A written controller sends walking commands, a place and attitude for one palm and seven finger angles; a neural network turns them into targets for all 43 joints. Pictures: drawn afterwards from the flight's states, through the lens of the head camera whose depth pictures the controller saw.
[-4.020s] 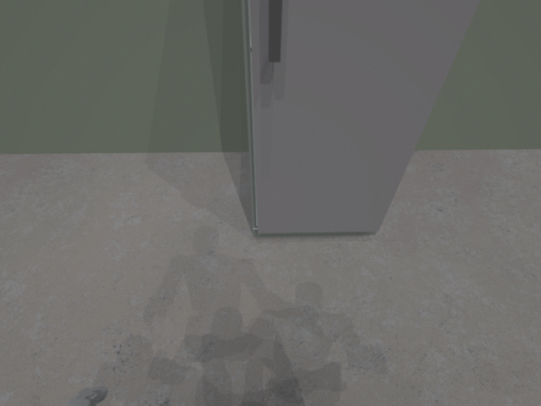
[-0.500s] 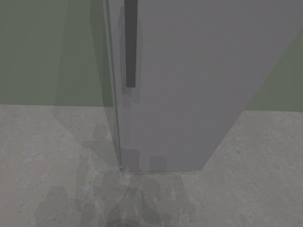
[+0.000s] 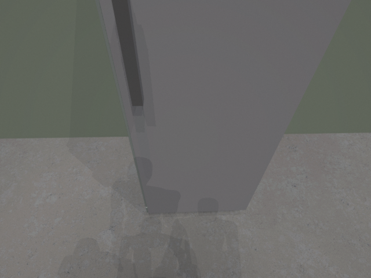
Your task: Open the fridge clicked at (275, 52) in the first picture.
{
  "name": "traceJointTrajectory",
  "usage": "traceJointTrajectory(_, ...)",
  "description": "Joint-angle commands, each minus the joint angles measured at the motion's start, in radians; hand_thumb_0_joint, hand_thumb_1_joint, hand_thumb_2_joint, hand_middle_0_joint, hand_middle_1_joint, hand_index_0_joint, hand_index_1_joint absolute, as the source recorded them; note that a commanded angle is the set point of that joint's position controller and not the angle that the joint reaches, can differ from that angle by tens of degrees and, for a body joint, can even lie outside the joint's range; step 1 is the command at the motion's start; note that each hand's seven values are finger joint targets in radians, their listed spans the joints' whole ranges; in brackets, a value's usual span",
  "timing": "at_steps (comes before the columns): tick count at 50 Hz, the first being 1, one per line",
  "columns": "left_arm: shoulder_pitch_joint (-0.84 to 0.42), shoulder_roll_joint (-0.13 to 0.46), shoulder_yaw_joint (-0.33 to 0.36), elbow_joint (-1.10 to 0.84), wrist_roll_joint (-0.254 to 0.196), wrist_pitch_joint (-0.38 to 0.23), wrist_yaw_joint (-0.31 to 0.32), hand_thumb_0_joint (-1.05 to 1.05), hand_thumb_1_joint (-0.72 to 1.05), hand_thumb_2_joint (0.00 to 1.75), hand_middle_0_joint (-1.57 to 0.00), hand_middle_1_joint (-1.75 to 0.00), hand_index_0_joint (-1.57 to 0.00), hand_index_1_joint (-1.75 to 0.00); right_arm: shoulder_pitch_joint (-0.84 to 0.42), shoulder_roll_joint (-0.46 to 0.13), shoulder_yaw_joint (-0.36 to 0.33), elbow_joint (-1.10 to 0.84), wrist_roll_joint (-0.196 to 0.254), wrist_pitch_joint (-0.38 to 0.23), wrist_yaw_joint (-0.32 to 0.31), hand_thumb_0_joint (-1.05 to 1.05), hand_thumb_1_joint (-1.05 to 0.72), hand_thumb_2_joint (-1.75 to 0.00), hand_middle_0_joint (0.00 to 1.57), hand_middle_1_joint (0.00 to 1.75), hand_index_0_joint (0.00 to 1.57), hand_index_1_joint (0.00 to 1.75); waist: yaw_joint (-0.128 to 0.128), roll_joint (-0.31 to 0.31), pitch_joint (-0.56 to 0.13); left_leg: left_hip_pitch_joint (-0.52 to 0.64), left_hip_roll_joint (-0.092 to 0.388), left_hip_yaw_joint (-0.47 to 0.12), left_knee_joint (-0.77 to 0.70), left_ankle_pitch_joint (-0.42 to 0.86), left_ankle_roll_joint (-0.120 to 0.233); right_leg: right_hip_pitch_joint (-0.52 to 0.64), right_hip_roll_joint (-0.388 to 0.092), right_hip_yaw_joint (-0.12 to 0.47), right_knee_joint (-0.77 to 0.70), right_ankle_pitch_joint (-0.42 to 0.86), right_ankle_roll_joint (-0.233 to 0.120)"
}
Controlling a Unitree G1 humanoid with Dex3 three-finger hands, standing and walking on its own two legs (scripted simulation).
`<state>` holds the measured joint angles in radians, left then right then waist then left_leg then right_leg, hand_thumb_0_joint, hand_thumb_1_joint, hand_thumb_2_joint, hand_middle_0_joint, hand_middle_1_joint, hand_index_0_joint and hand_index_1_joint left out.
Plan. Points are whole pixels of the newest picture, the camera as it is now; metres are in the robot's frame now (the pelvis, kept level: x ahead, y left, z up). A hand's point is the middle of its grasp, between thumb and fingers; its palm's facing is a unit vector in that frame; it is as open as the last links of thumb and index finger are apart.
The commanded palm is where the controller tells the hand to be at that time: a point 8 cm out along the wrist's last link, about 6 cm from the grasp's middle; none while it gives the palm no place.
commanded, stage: come to a stop and stand still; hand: left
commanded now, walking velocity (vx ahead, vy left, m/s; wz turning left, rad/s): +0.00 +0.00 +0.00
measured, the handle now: (131, 51) +0.53 +0.15 +0.24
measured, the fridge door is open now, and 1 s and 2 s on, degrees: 0 0 0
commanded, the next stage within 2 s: look again from close up in 0.46 s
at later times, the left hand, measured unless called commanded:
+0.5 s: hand out of the picture -0.01 +0.17 -0.18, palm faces +0.05 -0.98 -0.17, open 7.4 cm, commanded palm none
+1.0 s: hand out of the picture -0.02 +0.24 -0.18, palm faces +0.05 -0.97 -0.22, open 7.4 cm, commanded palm none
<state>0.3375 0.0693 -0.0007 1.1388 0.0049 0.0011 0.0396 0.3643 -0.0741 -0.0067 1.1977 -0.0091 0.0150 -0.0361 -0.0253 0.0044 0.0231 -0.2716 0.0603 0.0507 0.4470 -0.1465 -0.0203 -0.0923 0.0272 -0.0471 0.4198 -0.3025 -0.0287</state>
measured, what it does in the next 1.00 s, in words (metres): shifts its weight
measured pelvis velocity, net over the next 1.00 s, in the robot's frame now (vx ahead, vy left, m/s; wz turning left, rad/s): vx -0.04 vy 0.05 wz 0.02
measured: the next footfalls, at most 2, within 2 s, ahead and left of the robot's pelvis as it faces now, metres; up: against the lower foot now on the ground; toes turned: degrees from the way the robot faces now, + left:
left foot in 1.68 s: -0.09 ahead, +0.18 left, +0.00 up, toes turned +4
right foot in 1.94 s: -0.23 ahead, -0.01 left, +0.00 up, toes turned +1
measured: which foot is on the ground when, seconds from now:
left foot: down 0.00-1.00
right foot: down 0.00-1.00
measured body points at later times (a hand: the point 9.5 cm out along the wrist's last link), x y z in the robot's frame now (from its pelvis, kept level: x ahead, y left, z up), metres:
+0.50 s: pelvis +0.02 +0.01 +0.00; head +0.03 +0.01 +0.45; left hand -0.01 +0.22 -0.16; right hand +0.03 -0.22 -0.16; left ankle +0.06 +0.13 -0.74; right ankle -0.05 -0.10 -0.74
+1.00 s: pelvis -0.04 +0.05 -0.01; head -0.06 +0.07 +0.44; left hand -0.02 +0.29 -0.16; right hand +0.01 -0.18 -0.15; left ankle +0.06 +0.13 -0.74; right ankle -0.05 -0.10 -0.74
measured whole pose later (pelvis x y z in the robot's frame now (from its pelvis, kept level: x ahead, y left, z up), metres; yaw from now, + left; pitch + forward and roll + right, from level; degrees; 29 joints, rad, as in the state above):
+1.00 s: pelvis -0.04 +0.05 -0.01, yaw +1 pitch -2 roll -2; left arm 0.34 0.20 0.01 0.97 0.03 0.02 0.04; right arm 0.28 -0.17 -0.01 0.98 -0.02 0.02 -0.01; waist -0.01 -0.01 -0.01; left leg -0.36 -0.01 0.05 0.54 -0.17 0.06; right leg -0.19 -0.03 -0.03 0.55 -0.36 0.00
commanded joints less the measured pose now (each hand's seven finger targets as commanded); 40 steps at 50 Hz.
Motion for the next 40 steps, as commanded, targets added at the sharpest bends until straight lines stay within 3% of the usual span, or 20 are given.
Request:
traceJointTrajectory(1, 0.092, 0.096, 0.017, -0.012, -0.003, -0.015, 0.007, 0.0, 0.9, 0.9, -0.2, -0.3, -0.2, -0.3, 0.042, -0.087, -0.015, -0.029, -0.002, -0.022, -0.009, 0.0, -0.9, -0.9, 0.2, 0.3, 0.2, 0.3, 0.016, -0.004, 0.086, 0.073, 0.044, -0.058, -0.041, 0.058, 0.023, -0.163, -0.126, 0.111, -0.144, 0.049, -0.009)
traceJointTrajectory(10, 0.118, 0.093, 0.017, -0.007, 0.004, -0.019, 0.011, 0.0, 0.9, 0.9, -0.2, -0.3, -0.2, -0.3, -0.009, -0.103, -0.018, -0.042, 0.002, -0.03, -0.013, 0.0, -0.9, -0.9, 0.2, 0.3, 0.2, 0.3, 0.022, -0.012, 0.047, 0.122, 0.059, -0.057, -0.035, 0.151, 0.032, -0.113, -0.127, 0.093, -0.108, 0.239, 0.006)
traceJointTrajectory(27, 0.074, 0.15, 0.016, -0.021, 0.005, -0.016, 0.007, 0.0, 0.9, 0.9, -0.2, -0.3, -0.2, -0.3, -0.074, -0.168, -0.014, -0.069, 0.0, -0.032, -0.007, 0.0, -0.9, -0.9, 0.2, 0.3, 0.2, 0.3, 0.027, -0.011, 0.052, 0.145, 0.056, -0.071, -0.073, 0.164, 0.036, -0.077, -0.134, 0.088, -0.128, 0.216, 0.014)
traceJointTrajectory(28, 0.131, 0.175, 0.008, -0.019, 0.029, -0.053, 0.043, 0.0, 0.9, 0.9, -0.2, -0.3, -0.2, -0.3, -0.164, -0.189, -0.006, -0.155, 0.005, -0.051, 0.01, 0.0, -0.9, -0.9, 0.2, 0.3, 0.2, 0.3, 0.06, -0.034, 0.087, 0.06, 0.039, -0.035, 0.171, 0.192, 0.02, -0.143, -0.186, 0.169, -0.131, 0.644, 0.047)
traceJointTrajectory(29, 0.103, 0.208, 0.019, -0.043, 0.031, -0.07, 0.043, 0.0, 0.9, 0.9, -0.2, -0.3, -0.2, -0.3, -0.135, -0.155, -0.003, -0.202, -0.002, -0.051, 0.013, 0.0, -0.9, -0.9, 0.2, 0.3, 0.2, 0.3, 0.004, -0.01, 0.037, 0.027, 0.005, -0.018, 0.158, 0.144, 0.022, -0.046, -0.222, 0.127, -0.037, 1.026, 0.03)
traceJointTrajectory(30, 0.094, 0.225, 0.024, -0.077, 0.023, -0.072, 0.04, 0.0, 0.9, 0.9, -0.2, -0.3, -0.2, -0.3, -0.027, -0.15, -0.006, -0.195, -0.009, -0.058, 0.009, 0.0, -0.9, -0.9, 0.2, 0.3, 0.2, 0.3, -0.016, -0.082, -0.102, 0.039, -0.005, -0.013, 0.111, 0.098, 0.041, 0.067, -0.209, 0.095, 0.087, 1.084, -0.002)
traceJointTrajectory(31, 0.077, 0.21, 0.022, -0.092, 0.012, -0.069, 0.037, 0.0, 0.9, 0.9, -0.2, -0.3, -0.2, -0.3, -0.002, -0.172, -0.014, -0.191, -0.009, -0.06, 0.005, 0.0, -0.9, -0.9, 0.2, 0.3, 0.2, 0.3, -0.01, -0.116, -0.182, 0.075, 0.002, -0.027, 0.114, 0.2, 0.054, 0.099, -0.184, 0.066, 0.139, 1.02, -0.006)
traceJointTrajectory(32, 0.086, 0.205, 0.024, -0.111, 0.01, -0.063, 0.034, 0.0, 0.9, 0.9, -0.2, -0.3, -0.2, -0.3, -0.003, -0.189, -0.019, -0.2, -0.005, -0.059, 0.002, 0.0, -0.9, -0.9, 0.2, 0.3, 0.2, 0.3, 0.003, -0.095, -0.192, 0.095, 0.018, -0.038, 0.128, 0.3, 0.064, 0.068, -0.168, 0.065, 0.147, 0.893, -0.006)
traceJointTrajectory(33, 0.089, 0.197, 0.026, -0.12, 0.011, -0.055, 0.032, 0.0, 0.9, 0.9, -0.2, -0.3, -0.2, -0.3, -0.018, -0.192, -0.022, -0.208, -0.003, -0.055, 0.0, 0.0, -0.9, -0.9, 0.2, 0.3, 0.2, 0.3, 0.014, -0.083, -0.151, 0.094, 0.033, -0.048, 0.135, 0.35, 0.07, 0.018, -0.155, 0.065, 0.13, 0.768, -0.007)
traceJointTrajectory(34, 0.085, 0.192, 0.022, -0.132, 0.014, -0.043, 0.03, 0.0, 0.9, 0.9, -0.2, -0.3, -0.2, -0.3, -0.018, -0.199, -0.02, -0.215, -0.004, -0.054, 0.0, 0.0, -0.9, -0.9, 0.2, 0.3, 0.2, 0.3, 0.018, -0.005, -0.099, 0.091, 0.043, -0.056, 0.127, 0.394, 0.074, -0.028, -0.143, 0.057, 0.122, 0.61, -0.009)
traceJointTrajectory(35, 0.082, 0.191, 0.024, -0.14, 0.017, -0.033, 0.029, 0.0, 0.9, 0.9, -0.2, -0.3, -0.2, -0.3, -0.036, -0.197, -0.02, -0.223, -0.004, -0.049, -0.001, 0.0, -0.9, -0.9, 0.2, 0.3, 0.2, 0.3, 0.026, 0.018, -0.047, 0.073, 0.052, -0.078, 0.12, 0.398, 0.08, -0.072, -0.125, 0.059, 0.102, 0.454, -0.007)
traceJointTrajectory(37, 0.076, 0.188, 0.021, -0.152, 0.017, -0.015, 0.024, 0.0, 0.9, 0.9, -0.2, -0.3, -0.2, -0.3, -0.059, -0.208, -0.022, -0.241, -0.003, -0.042, 0.0, 0.0, -0.9, -0.9, 0.2, 0.3, 0.2, 0.3, 0.033, 0.034, 0.018, 0.023, 0.062, -0.118, 0.073, 0.287, 0.09, -0.12, -0.1, 0.059, 0.064, 0.179, -0.01)
traceJointTrajectory(40, 0.053, 0.2, 0.021, -0.176, 0.018, -0.003, 0.015, 0.0, 0.9, 0.9, -0.2, -0.3, -0.2, -0.3, -0.083, -0.221, -0.027, -0.264, -0.006, -0.034, 0.009, 0.0, -0.9, -0.9, 0.2, 0.3, 0.2, 0.3, 0.033, 0.014, 0.077, -0.053, 0.048, -0.145, -0.007, -0.042, 0.087, -0.157, -0.087, 0.065, 0.025, -0.04, -0.014)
